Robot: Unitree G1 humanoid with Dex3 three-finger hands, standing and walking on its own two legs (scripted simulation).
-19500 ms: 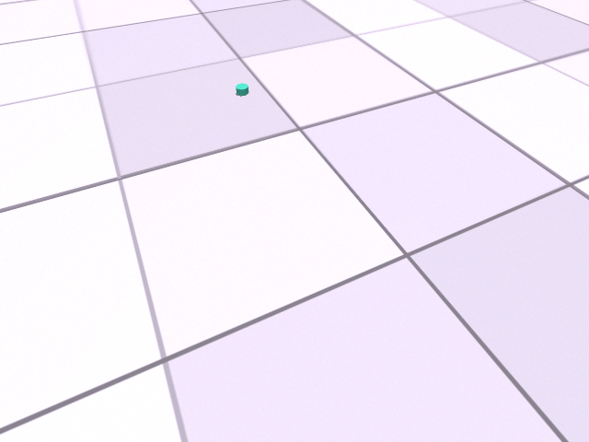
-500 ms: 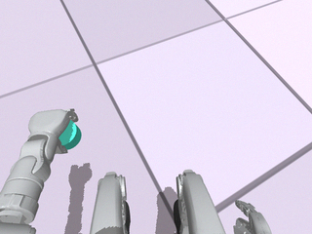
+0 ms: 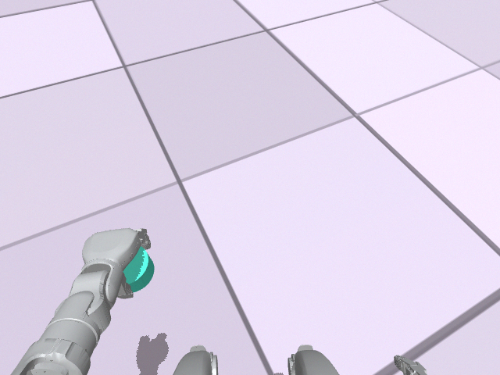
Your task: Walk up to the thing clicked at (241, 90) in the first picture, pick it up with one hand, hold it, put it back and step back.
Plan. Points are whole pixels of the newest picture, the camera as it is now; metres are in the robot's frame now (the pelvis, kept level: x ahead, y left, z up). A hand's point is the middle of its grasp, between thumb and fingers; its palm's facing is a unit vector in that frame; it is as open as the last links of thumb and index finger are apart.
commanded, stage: lift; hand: left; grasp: from above
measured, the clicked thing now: (129, 268) +0.35 +0.23 -0.11
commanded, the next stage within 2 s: hold in 0.24 s
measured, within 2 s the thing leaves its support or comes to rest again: neither
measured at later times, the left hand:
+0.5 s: hand (116, 246) +0.35 +0.22 -0.01, palm faces -0.43 -0.06 -0.90, open 10.2 cm
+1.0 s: hand (112, 233) +0.35 +0.22 +0.02, palm faces -0.44 -0.05 -0.89, open 10.2 cm
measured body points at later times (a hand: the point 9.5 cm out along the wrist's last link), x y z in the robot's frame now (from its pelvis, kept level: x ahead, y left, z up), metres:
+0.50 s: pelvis +0.03 +0.00 +0.06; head +0.06 -0.01 +0.50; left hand +0.36 +0.22 +0.04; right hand +0.12 -0.27 -0.07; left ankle +0.06 +0.12 -0.66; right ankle +0.04 -0.14 -0.66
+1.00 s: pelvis +0.04 +0.00 +0.07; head +0.06 -0.02 +0.52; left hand +0.37 +0.22 +0.08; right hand +0.16 -0.26 -0.05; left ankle +0.06 +0.12 -0.66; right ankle +0.04 -0.14 -0.66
